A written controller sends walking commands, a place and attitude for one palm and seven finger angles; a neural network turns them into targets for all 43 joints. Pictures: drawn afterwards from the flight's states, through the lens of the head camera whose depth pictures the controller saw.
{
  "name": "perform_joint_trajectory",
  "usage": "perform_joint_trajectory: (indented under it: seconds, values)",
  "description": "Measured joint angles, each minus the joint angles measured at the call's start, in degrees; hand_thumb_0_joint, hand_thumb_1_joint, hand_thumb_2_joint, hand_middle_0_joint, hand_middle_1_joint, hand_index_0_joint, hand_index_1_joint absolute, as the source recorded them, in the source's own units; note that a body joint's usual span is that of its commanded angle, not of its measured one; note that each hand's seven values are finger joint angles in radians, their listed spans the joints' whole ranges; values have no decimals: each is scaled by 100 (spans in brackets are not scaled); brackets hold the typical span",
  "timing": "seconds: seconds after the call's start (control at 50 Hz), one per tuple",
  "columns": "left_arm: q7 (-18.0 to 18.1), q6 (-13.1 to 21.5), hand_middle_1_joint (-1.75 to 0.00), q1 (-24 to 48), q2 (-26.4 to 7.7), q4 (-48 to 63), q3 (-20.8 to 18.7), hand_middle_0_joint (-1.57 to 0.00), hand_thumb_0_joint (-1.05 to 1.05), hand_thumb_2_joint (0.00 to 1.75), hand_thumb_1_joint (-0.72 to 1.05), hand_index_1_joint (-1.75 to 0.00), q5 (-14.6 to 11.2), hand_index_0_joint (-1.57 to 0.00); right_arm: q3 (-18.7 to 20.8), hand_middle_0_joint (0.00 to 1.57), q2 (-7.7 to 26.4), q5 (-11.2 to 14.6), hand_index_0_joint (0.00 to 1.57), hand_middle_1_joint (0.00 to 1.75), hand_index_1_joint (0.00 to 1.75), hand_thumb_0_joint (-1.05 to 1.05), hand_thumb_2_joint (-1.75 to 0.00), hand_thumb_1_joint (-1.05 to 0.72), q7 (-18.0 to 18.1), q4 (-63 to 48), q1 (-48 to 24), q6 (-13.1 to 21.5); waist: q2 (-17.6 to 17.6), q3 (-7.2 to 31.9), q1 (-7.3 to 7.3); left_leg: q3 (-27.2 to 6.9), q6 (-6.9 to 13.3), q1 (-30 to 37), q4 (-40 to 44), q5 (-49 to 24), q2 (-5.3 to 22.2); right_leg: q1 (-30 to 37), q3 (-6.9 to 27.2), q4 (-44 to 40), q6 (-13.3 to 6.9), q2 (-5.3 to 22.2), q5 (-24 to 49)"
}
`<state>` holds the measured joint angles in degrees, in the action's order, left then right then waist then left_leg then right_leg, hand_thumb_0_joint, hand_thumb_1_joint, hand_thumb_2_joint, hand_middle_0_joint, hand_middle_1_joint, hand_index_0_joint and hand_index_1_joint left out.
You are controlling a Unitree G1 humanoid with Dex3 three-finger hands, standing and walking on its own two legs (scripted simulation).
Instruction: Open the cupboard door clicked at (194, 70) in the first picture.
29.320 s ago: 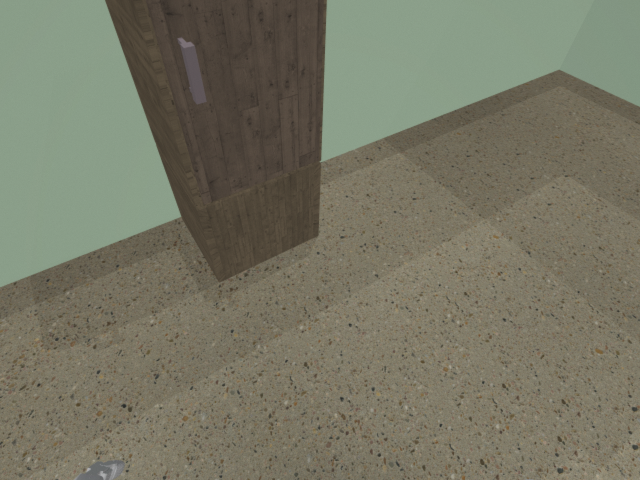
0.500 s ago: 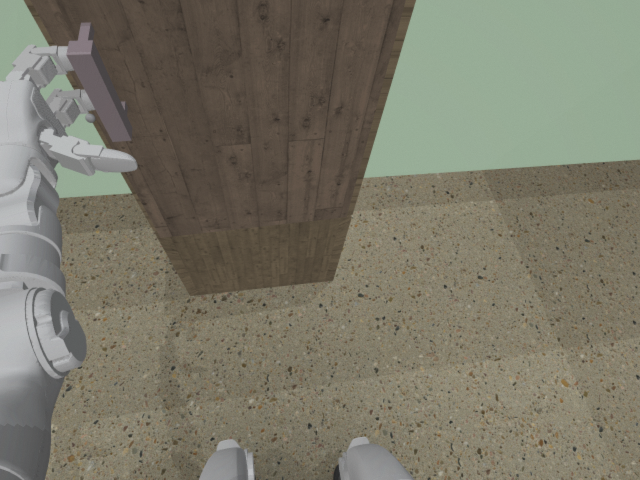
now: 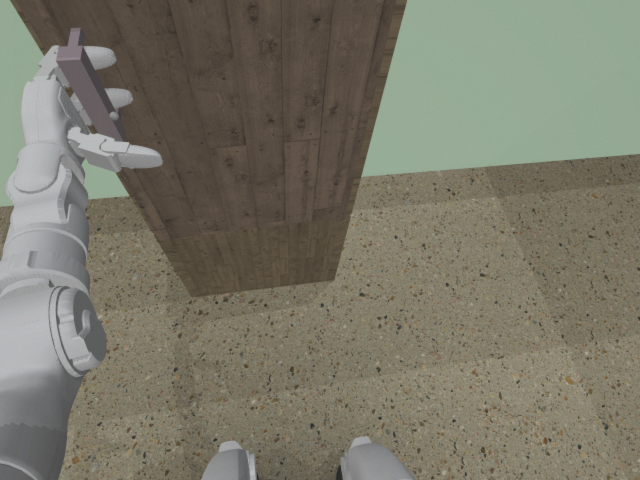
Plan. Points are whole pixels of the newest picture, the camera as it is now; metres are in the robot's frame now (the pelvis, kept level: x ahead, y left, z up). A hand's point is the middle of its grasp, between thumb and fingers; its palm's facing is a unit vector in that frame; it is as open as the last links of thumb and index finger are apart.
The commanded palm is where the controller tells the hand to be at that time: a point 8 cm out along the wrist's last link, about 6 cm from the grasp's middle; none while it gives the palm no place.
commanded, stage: slide the fingers in behind the handle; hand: left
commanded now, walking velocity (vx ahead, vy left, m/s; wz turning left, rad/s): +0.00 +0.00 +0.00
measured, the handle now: (97, 89) +0.58 +0.22 +0.12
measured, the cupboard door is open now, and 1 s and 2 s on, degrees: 2 2 34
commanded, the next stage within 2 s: close the thumb around the handle in 0.32 s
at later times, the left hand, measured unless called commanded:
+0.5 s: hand (112, 119) +0.53 +0.19 +0.12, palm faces +0.05 -1.00 +0.00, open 13.9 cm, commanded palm +0.50 +0.23 +0.11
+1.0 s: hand (108, 116) +0.53 +0.20 +0.11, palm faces +0.05 -1.00 +0.01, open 6.3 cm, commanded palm +0.51 +0.24 +0.11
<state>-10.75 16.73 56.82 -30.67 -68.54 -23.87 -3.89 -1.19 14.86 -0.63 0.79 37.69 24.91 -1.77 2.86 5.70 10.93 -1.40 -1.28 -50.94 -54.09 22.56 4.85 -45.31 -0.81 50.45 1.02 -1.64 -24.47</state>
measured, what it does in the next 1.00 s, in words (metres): stands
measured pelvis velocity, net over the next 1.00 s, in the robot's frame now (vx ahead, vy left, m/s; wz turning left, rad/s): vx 0.00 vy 0.00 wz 0.00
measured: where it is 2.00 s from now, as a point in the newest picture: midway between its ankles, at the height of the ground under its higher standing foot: outside the picture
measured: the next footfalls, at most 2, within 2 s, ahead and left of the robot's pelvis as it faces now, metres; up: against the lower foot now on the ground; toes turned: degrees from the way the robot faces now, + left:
none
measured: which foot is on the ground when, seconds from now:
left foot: down 0.00-1.00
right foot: down 0.00-1.00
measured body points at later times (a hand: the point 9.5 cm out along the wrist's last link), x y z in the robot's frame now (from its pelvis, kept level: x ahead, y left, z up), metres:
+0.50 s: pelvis +0.00 +0.00 +0.00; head +0.11 +0.02 +0.44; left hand +0.52 +0.24 +0.12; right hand +0.00 -0.26 -0.11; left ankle +0.02 +0.13 -0.68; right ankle -0.01 -0.14 -0.68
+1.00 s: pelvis +0.00 +0.00 +0.00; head +0.12 +0.02 +0.43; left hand +0.52 +0.25 +0.12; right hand -0.02 -0.26 -0.11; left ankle +0.02 +0.13 -0.68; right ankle -0.01 -0.14 -0.68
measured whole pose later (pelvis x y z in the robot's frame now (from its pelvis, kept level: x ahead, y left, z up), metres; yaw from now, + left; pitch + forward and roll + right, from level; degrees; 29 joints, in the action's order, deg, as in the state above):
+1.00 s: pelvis +0.00 +0.00 +0.00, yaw +0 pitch +20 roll -3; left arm -12.3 16.7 57.2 -31.8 -69.3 -24.1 -3.8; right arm -1.1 15.2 -0.7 1.3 38.0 24.8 -1.9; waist 2.4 5.6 11.3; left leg -1.5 -1.0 -51.2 -54.1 22.9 4.7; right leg -45.2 -0.8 49.9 1.3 -1.6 -24.5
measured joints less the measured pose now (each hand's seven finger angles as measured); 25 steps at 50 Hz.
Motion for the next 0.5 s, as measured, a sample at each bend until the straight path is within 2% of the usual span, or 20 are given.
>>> perform_joint_trajectory:
  seconds: [0.18, 0.3, 0.5]
  values:
    - [-59, 34, -120, -132, 20, 73, -57, -30, -1, 30, -50, -120, -18, -30, 32, 20, 26, 7, 21, 30, 30, 0, -90, -90, 17, 9, -27, -10, -28, 16, -25, 4, 1, 80, 46, 8, -2, 85, 4, -58, 2, 2, -1]
    - [-87, 44, -120, -150, 71, 70, 76, -30, -1, 30, -50, -120, -80, -30, 48, 20, 49, 17, 20, 30, 30, 0, -90, -90, 27, 22, -72, -10, -38, 24, -66, -21, 10, 108, 40, 18, -24, 137, -22, -74, 11, 20, -11]
    - [20, 53, -120, 36, 120, -29, 149, -30, -1, 31, -49, -120, -14, -30, 27, 20, 30, -16, 20, 30, 30, 0, -90, -90, 27, 19, -171, 37, -49, 11, -35, -40, 25, 1, -28, 24, -55, 46, -37, -12, 27, 46, -26]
